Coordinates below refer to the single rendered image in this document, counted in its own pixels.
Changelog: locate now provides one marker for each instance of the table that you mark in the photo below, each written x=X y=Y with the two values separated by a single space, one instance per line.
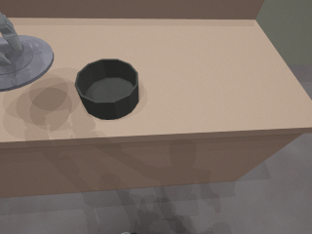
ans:
x=215 y=98

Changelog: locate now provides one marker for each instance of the pot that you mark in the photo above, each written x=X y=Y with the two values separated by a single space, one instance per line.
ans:
x=108 y=88

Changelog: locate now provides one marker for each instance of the left robot hand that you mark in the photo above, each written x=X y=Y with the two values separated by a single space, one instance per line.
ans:
x=8 y=32

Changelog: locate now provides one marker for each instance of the lid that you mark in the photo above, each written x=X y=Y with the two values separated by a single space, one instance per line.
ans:
x=28 y=65

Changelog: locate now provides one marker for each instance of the knob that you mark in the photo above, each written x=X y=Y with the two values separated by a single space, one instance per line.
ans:
x=7 y=50

